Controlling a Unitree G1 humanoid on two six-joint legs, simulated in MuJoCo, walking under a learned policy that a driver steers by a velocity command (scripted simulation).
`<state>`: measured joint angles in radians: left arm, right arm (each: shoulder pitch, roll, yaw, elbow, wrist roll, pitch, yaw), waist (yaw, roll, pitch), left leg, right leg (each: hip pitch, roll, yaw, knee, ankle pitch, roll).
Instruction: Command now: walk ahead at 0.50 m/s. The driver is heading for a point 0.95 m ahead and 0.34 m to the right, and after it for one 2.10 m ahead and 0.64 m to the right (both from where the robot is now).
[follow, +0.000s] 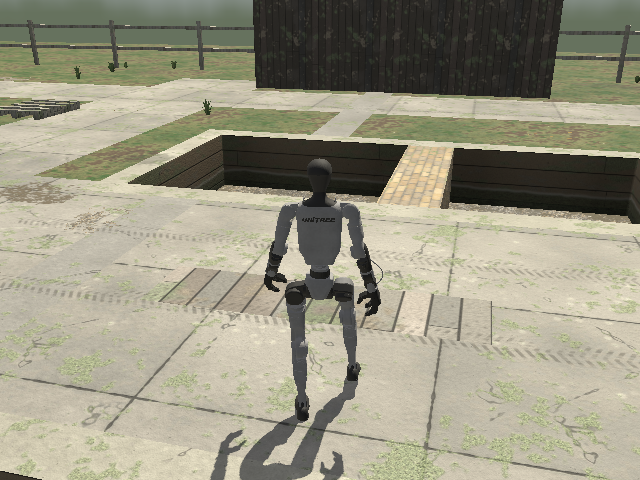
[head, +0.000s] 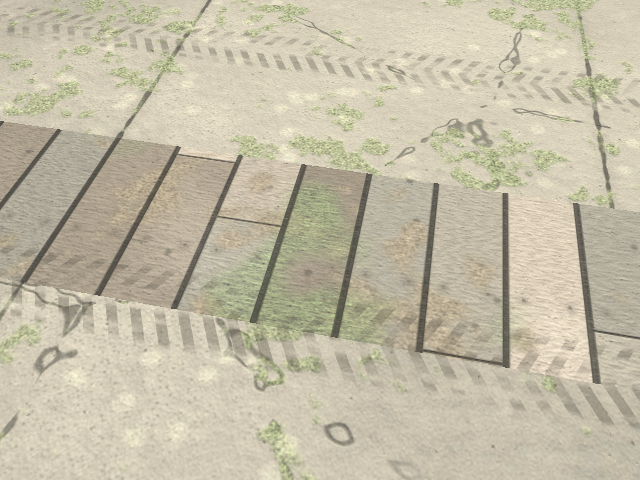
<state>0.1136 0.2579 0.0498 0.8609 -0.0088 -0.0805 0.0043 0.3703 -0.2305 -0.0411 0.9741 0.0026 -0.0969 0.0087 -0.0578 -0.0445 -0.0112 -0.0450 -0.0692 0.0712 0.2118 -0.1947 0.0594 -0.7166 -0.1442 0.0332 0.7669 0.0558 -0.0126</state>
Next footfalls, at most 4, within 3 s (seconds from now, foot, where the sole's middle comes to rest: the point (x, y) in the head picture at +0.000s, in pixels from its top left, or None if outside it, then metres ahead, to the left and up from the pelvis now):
0.18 right None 0.30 -0.15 -0.78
0.74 left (270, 436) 0.61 0.09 -0.78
1.28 right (397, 340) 0.84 -0.21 -0.78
1.76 left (370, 240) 1.17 -0.19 -0.78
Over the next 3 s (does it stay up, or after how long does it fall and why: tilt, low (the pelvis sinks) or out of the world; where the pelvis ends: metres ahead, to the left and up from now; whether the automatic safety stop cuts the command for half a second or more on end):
stays up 1.01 -0.19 0.00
